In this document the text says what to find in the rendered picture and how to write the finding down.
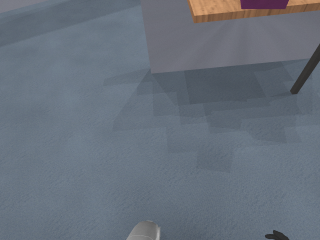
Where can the table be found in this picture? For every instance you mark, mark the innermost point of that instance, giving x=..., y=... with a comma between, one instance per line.
x=219, y=10

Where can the robot right hand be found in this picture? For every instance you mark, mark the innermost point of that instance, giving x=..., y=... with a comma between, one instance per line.
x=276, y=236

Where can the robot left thigh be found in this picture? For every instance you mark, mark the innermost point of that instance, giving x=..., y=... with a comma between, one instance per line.
x=145, y=230

